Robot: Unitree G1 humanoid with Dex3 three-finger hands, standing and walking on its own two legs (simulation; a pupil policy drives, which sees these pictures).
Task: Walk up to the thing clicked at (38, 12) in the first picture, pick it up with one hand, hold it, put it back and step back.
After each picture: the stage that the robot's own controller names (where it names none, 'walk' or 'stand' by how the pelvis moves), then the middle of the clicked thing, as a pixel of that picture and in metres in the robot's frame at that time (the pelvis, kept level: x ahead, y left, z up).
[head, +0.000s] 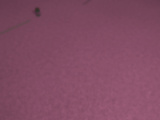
stand; (37, 12) +2.16 +0.60 -0.72
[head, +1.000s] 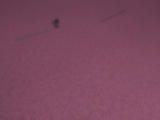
walk; (56, 23) +2.06 +0.26 -0.69
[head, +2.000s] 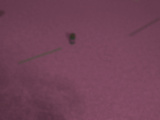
walk; (72, 38) +1.44 +0.03 -0.71
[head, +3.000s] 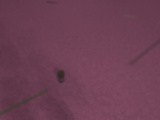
walk; (61, 76) +0.95 +0.13 -0.71
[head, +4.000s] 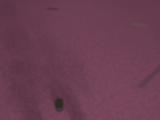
walk; (59, 105) +0.64 +0.13 -0.71
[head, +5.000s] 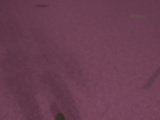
stand; out of the picture +0.46 +0.13 -0.70
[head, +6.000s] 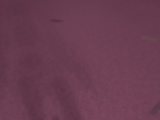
stand; out of the picture +0.42 +0.13 -0.72
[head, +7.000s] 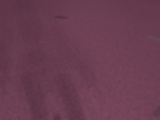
stand; out of the picture +0.41 +0.12 -0.71
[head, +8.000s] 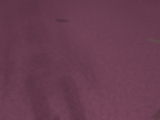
stand; out of the picture +0.41 +0.14 -0.71
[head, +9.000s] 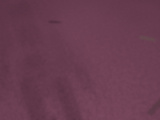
stand; out of the picture +0.42 +0.15 -0.73
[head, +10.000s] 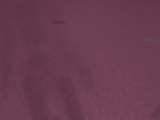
stand; out of the picture +0.41 +0.14 -0.73
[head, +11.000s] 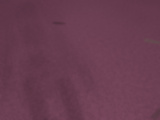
stand; out of the picture +0.41 +0.14 -0.73
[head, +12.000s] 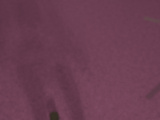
go down; (54, 118) +0.43 +0.14 -0.69
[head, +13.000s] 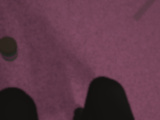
go down; (8, 49) +0.50 +0.20 -0.28
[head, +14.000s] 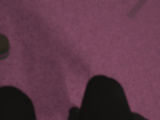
close in; (0, 47) +0.49 +0.21 -0.27
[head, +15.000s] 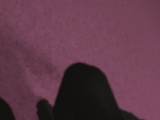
close; out of the picture +0.48 +0.25 -0.23
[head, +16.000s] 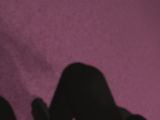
close; out of the picture +0.46 +0.24 -0.23
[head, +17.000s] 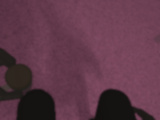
lift; (20, 80) +0.33 +0.20 -0.06
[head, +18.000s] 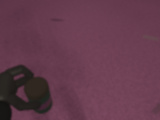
hold; (39, 96) +0.31 +0.13 +0.06
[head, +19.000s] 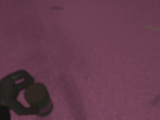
hold; (40, 100) +0.31 +0.14 +0.01
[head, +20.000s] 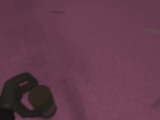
hold; (43, 103) +0.30 +0.13 +0.02
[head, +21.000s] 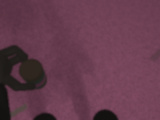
crouch; (34, 75) +0.39 +0.14 -0.05
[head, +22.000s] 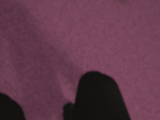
lower; out of the picture +0.46 +0.22 -0.15
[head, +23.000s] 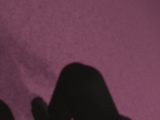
lower; out of the picture +0.44 +0.25 -0.24
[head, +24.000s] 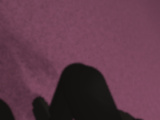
lower; out of the picture +0.44 +0.26 -0.23
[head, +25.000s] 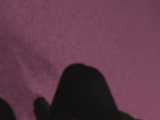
lower; out of the picture +0.45 +0.25 -0.23
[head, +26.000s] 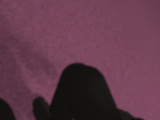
lower; out of the picture +0.44 +0.25 -0.23
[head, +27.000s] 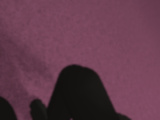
open; out of the picture +0.45 +0.22 -0.25
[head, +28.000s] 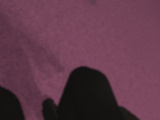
stand; out of the picture +0.45 +0.20 -0.25
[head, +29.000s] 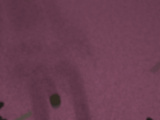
walk; (55, 101) +0.42 +0.11 -0.55
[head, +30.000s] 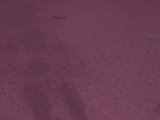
stand; out of the picture +0.39 +0.09 -0.66
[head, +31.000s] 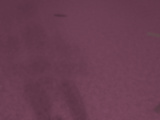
stand; out of the picture +0.39 +0.10 -0.67
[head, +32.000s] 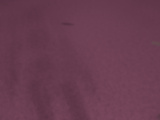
stand; out of the picture +0.41 +0.08 -0.72
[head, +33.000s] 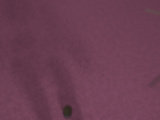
walk; (67, 112) +0.44 +0.04 -0.71
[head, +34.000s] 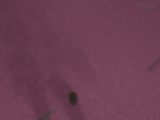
walk; (73, 98) +0.60 +0.08 -0.70
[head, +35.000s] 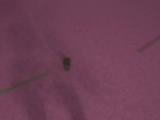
walk; (66, 64) +0.90 +0.09 -0.69
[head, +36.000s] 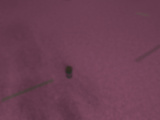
stand; (69, 72) +1.01 +0.10 -0.71
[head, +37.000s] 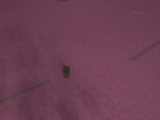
stand; (66, 72) +1.02 +0.12 -0.73
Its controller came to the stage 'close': yes
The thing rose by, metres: 0.73
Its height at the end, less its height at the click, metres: +0.00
